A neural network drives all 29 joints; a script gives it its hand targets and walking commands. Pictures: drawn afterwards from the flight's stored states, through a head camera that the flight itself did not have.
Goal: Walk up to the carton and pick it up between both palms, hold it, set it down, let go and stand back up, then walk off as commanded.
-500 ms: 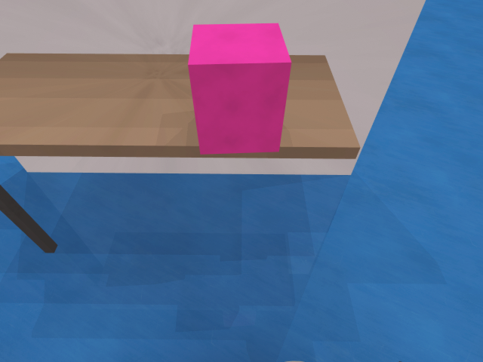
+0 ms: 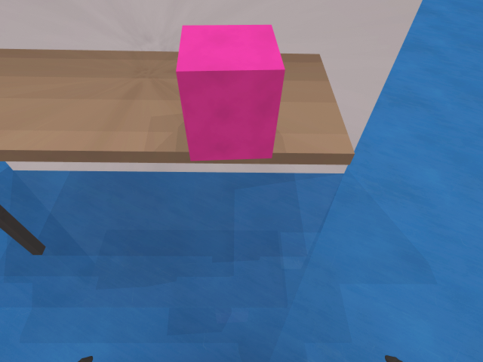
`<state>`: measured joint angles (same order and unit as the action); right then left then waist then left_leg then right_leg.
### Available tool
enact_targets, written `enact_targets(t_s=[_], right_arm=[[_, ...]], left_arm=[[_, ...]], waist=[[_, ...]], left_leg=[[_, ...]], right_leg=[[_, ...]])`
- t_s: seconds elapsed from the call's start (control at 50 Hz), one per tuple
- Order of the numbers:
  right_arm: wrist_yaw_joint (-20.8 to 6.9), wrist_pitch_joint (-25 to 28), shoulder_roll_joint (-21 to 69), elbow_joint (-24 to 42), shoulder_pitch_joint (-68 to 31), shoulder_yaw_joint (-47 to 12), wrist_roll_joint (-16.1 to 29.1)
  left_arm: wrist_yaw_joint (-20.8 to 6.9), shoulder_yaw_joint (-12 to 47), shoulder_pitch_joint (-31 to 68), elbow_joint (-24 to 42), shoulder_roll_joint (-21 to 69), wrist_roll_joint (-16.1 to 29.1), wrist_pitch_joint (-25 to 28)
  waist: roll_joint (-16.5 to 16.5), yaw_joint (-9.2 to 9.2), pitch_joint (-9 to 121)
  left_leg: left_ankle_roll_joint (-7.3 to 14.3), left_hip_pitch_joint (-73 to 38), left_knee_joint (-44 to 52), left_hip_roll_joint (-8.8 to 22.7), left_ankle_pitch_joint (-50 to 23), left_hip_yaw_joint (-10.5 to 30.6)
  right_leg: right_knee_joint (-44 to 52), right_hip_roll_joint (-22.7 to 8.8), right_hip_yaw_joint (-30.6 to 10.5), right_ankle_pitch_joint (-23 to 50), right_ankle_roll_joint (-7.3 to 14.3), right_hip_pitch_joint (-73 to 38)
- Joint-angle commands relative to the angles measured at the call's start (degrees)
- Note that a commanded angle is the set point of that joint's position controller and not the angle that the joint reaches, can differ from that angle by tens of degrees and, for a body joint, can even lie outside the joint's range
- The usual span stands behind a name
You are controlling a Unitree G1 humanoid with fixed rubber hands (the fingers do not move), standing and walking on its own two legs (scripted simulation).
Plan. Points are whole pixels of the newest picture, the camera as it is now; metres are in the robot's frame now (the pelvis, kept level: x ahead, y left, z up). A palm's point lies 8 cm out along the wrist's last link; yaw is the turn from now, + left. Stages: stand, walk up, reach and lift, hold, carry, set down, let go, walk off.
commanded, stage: stand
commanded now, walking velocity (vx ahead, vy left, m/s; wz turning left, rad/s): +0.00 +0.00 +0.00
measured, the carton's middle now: (229, 95) +0.68 +0.02 +0.04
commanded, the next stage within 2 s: none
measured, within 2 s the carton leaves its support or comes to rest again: neither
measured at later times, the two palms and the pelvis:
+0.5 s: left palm out of the picture +0.11 +0.28 -0.11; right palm out of the picture +0.11 -0.30 -0.11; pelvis +0.03 -0.01 +0.01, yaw +0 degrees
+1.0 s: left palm out of the picture +0.11 +0.28 -0.12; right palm out of the picture +0.10 -0.30 -0.11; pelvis +0.03 -0.01 +0.01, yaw -1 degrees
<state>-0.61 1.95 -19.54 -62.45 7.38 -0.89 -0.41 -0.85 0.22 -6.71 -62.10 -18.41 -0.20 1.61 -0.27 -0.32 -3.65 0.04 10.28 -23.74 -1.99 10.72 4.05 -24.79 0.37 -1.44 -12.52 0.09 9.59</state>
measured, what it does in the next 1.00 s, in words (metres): stands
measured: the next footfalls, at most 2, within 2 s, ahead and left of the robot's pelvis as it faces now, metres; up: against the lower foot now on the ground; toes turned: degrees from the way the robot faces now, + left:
none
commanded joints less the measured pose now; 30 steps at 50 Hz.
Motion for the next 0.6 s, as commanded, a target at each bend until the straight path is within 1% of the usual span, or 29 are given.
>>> enact_targets(t_s=[0.0, 0.1, 0.18, 0.34, 0.54, 0.58], right_arm=[[0.9, 1.1, -12.8, 2.4, -2.2, 2.4, 0.4], [1.1, 0.9, -12.5, 1.4, -3.2, 2.2, 0.5], [1.2, 0.8, -12.6, 1.0, -3.8, 2.2, 0.5], [1.5, 0.5, -12.6, 0.9, -4.5, 2.3, 0.4], [1.6, 0.4, -12.5, 0.9, -4.5, 2.4, 0.4], [1.6, 0.3, -12.7, 0.8, -4.2, 2.5, 0.4]], left_arm=[[0.8, -1.9, 2.5, 2.4, -13.8, 0.3, 1.2], [0.9, -1.7, 2.9, 1.4, -13.7, 0.2, 0.9], [1.0, -1.5, 3.1, 1.0, -13.6, 0.1, 0.8], [1.2, -1.5, 3.5, 0.8, -13.8, 0.0, 0.6], [1.4, -1.7, 3.3, 0.9, -14.1, 0.0, 0.4], [1.4, -1.8, 3.1, 1.0, -14.1, 0.0, 0.4]], waist=[[0.2, 0.11, 5.9], [0.5, 0.18, 5.2], [0.1, 0.36, 5.6], [0.4, 0.43, 5.7], [1.0, 0.52, 5.4], [0.5, 0.52, 5.2]], left_leg=[[1.3, -3.1, 4.8, 7.5, -10.8, 5.3], [0.9, -3.8, 5.6, 7.7, -10.6, 4.8], [0.7, -4.4, 5.9, 7.9, -12.3, 4.5], [0.7, -5.5, 6.3, 8.1, -14.6, 3.8], [0.7, -5.9, 6.7, 8.2, -15.1, 3.5], [0.6, -5.8, 6.8, 8.1, -14.8, 3.3]], right_leg=[[6.6, -7.5, -5.9, 10.1, 2.2, -3.1], [7.6, -7.5, -5.6, 10.6, 1.9, -3.9], [8.0, -7.5, -5.5, 12.4, 1.7, -5.0], [8.3, -7.5, -5.1, 15.4, 1.6, -5.9], [8.5, -7.4, -4.9, 16.2, 1.6, -6.4], [8.7, -7.4, -5.0, 16.0, 1.6, -6.3]])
